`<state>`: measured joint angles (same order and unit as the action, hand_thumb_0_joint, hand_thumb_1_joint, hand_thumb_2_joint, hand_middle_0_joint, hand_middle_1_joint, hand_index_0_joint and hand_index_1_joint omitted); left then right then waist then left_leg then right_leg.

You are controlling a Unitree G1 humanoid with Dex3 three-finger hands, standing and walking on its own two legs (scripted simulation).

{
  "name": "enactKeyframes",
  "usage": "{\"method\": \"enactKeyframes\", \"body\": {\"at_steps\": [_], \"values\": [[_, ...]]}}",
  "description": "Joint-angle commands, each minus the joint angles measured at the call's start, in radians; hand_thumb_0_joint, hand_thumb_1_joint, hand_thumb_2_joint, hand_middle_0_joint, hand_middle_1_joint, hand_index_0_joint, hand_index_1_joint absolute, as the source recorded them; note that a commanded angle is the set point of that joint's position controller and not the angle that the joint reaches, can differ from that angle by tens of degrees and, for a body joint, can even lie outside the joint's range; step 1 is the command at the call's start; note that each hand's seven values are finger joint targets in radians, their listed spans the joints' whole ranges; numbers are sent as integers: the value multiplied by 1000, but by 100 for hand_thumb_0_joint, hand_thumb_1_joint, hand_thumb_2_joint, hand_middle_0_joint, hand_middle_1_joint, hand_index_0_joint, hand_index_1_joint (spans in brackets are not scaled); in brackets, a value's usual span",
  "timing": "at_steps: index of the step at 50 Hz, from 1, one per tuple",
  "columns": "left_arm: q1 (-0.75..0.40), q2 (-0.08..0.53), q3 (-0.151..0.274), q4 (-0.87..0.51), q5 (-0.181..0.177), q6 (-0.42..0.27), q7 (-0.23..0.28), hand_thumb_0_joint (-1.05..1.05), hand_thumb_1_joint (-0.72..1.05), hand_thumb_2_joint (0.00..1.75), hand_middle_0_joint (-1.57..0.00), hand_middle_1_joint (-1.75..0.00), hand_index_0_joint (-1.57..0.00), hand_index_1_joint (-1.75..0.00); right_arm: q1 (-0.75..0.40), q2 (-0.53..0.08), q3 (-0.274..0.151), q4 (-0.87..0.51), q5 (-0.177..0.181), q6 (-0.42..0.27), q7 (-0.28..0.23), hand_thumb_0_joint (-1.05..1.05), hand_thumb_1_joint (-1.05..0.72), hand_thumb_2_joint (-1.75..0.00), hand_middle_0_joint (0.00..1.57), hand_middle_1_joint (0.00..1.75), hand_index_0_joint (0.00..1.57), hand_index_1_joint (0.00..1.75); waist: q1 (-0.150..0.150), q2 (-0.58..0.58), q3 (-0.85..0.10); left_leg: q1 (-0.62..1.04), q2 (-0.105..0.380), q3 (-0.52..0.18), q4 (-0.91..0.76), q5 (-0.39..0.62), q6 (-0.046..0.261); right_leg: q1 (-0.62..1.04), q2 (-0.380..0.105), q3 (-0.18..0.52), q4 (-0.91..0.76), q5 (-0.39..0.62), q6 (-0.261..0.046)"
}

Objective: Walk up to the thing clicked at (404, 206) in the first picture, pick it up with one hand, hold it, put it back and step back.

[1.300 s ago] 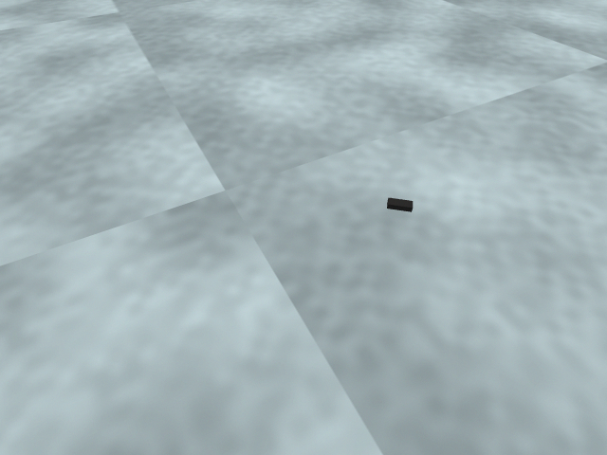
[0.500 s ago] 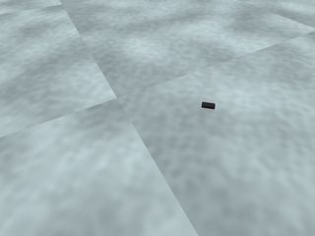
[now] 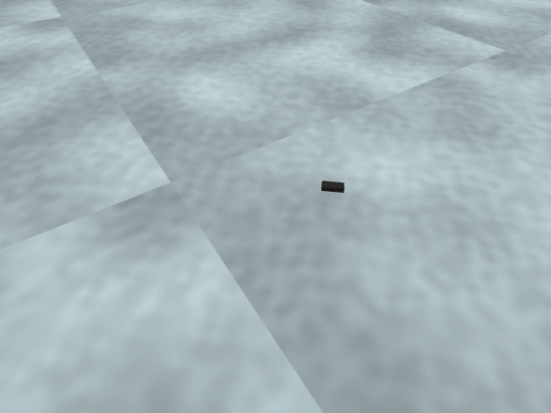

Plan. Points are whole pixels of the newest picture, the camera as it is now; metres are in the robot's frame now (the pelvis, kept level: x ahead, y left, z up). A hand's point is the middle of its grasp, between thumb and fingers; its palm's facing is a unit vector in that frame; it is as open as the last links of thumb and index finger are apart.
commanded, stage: walk up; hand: left
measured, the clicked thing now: (332, 186) +1.36 -0.31 -0.76
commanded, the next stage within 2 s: none
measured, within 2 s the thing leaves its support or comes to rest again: neither
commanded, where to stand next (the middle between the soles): +0.92 -0.52 m, yaw -10 degrees
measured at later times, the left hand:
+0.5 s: hand (205, 370) +0.25 +0.15 -0.17, palm faces -0.14 -0.95 -0.28, open 7.4 cm
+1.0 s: hand (291, 219) +0.58 -0.02 -0.13, palm faces -0.26 -0.90 -0.36, open 7.4 cm
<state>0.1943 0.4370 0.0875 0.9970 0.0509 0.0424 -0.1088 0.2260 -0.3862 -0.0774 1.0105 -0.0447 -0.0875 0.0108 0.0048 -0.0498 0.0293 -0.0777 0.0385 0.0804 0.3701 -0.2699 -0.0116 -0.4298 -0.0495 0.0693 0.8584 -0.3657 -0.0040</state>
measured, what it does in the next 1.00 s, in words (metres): walks ahead: right foot, then left foot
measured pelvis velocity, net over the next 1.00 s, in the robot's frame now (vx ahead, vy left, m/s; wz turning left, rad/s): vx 0.37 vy -0.25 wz -0.25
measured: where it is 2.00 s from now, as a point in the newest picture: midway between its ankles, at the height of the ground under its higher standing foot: (388, 288)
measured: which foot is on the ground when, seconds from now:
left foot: down 0.00-0.16, up 0.18-0.48, down 0.50-0.90, up 0.92-1.00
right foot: up 0.00-0.12, down 0.14-0.50, up 0.52-0.88, down 0.90-1.00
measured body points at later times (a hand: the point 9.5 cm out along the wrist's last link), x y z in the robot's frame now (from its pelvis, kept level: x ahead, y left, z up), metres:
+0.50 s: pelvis +0.18 -0.11 -0.02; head +0.19 -0.08 +0.43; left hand +0.25 +0.20 -0.15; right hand +0.20 -0.44 -0.11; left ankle +0.27 -0.02 -0.74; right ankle +0.13 -0.21 -0.74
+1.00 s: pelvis +0.37 -0.25 -0.02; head +0.39 -0.26 +0.43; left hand +0.59 +0.02 -0.11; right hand +0.31 -0.58 -0.14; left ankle +0.32 -0.05 -0.66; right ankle +0.42 -0.37 -0.74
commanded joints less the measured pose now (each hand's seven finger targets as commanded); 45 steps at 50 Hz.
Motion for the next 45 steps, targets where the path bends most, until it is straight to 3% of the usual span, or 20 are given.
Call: {"method": "enactKeyframes", "body": {"at_steps": [1,4,7,8,9,11,14,19,21,23,24,25,26,27,31,36,40,42,44,45], "values": [[-130,161,49,-146,-6,-35,-37,0,90,90,-20,-30,-20,-30,-55,-336,-92,-113,-8,-28,-18,0,-90,-90,20,30,20,30,-22,206,89,-92,289,-140,-195,-218,199,-71,-84,-3,-110,42,9],[-64,164,54,-124,-7,-43,-38,0,90,90,-20,-30,-20,-30,-79,-335,-88,-122,-10,-24,-15,0,-90,-90,20,30,20,30,9,198,46,-184,232,-36,-94,-196,163,132,-35,-118,-176,100,-9],[237,245,98,-44,-5,-65,-6,0,90,90,-20,-30,-20,-30,-41,-254,-54,-122,-5,-4,-18,0,-90,-90,20,30,20,30,161,-141,-82,-393,112,77,507,-82,104,527,43,-103,-298,1,-49],[313,352,122,-56,-3,-71,14,0,90,90,-20,-30,-20,-30,-59,-165,-18,-173,12,-7,-14,0,-90,-90,20,30,20,30,192,-425,-44,-638,-44,87,801,-347,55,538,-177,327,-556,-272,-141],[221,386,116,-106,-25,-68,15,0,90,90,-20,-30,-20,-30,-56,-239,-34,-184,24,0,-15,0,-90,-90,20,30,20,30,133,-304,-33,-618,-4,-50,861,-327,44,400,-305,641,-726,-443,-240],[73,336,95,-159,-44,-69,26,0,90,90,-20,-30,-20,-30,-19,-298,-51,-138,34,3,-7,0,-90,-90,20,30,20,30,47,-84,52,-554,80,-101,846,-185,52,243,-274,510,-688,-431,-242],[12,269,73,-185,-35,-75,31,0,90,90,-20,-30,-20,-30,103,-283,-52,-94,35,4,7,0,-90,-90,20,30,20,30,-3,-126,60,-401,93,-70,663,-122,51,105,-168,275,-641,-282,-206],[44,246,63,-229,-26,-83,24,0,90,90,-20,-30,-20,-30,89,-255,-55,-140,22,-5,21,0,-90,-90,20,30,20,30,21,-90,39,-349,59,-24,386,-81,26,128,-157,209,-634,-186,-228],[17,242,57,-245,-24,-84,22,0,90,90,-20,-30,-20,-30,106,-248,-60,-146,20,-18,14,0,-90,-90,20,30,20,30,2,-48,28,-239,53,-19,312,-2,31,76,-158,190,-598,-133,-217],[-29,211,41,-265,-23,-82,21,0,90,90,-20,-30,-20,-30,216,-250,-72,-126,16,-37,5,0,-90,-90,20,30,20,30,-80,34,2,38,25,-5,190,99,38,-98,-103,105,-427,-135,-175],[-30,158,25,-274,-20,-82,22,0,90,90,-20,-30,-20,-30,340,-286,-90,-96,6,-46,-11,0,-90,-90,20,30,20,30,-144,143,-43,228,46,-74,137,4,51,-223,-21,55,-198,-99,-135],[30,73,3,-280,-26,-85,24,0,90,90,-20,-30,-20,-30,386,-380,-113,-104,-8,-56,-24,0,-90,-90,20,30,20,30,-150,375,-56,293,274,-460,-51,-355,106,-382,152,-4,131,-147,-80],[66,147,19,-262,-24,-76,35,0,90,90,-20,-30,-20,-30,292,-408,-110,-163,8,-61,-25,0,-90,-90,20,30,20,30,-105,233,-27,175,441,-772,-210,-565,179,-400,139,92,276,-135,-54],[71,220,28,-248,-16,-76,40,0,90,90,-20,-30,-20,-30,198,-406,-105,-184,43,-60,-24,0,-90,-90,20,30,20,30,-60,145,32,68,481,-772,-238,-566,224,-383,69,152,326,-83,-53],[74,216,43,-193,-28,-80,25,0,90,90,-20,-30,-20,-30,140,-306,-63,-193,34,-67,-20,0,-90,-90,20,30,20,30,-22,154,69,-38,308,-295,-147,-90,195,-257,-16,94,207,51,-5],[-43,147,26,-234,-34,-70,-4,0,90,90,-20,-30,-20,-30,174,-322,-65,-197,30,-66,-14,0,-90,-90,20,30,20,30,-38,201,56,-1,264,-47,-73,354,209,-181,-44,-36,-19,124,1],[-117,130,30,-245,-36,-66,-21,0,90,90,-20,-30,-20,-30,169,-344,-68,-206,32,-50,-10,0,-90,-90,20,30,20,30,-42,205,20,-67,230,17,-37,313,163,26,-12,-133,-206,218,-34],[-51,143,41,-218,-39,-62,-15,0,90,90,-20,-30,-20,-30,129,-354,-70,-217,35,-41,-18,0,-90,-90,20,30,20,30,9,197,-12,-115,260,-2,40,302,157,162,0,-146,-205,203,-47],[137,210,74,-161,-36,-75,4,0,90,90,-20,-30,-20,-30,149,-295,-44,-216,37,-29,-19,0,-90,-90,20,30,20,30,111,-7,-113,-190,166,72,436,362,114,426,58,-150,-305,158,-74],[254,293,109,-148,-24,-83,21,0,90,90,-20,-30,-20,-30,204,-218,-16,-228,41,-27,-19,0,-90,-90,20,30,20,30,160,-223,-163,-378,84,72,739,161,81,571,-84,87,-377,-53,-113]]}}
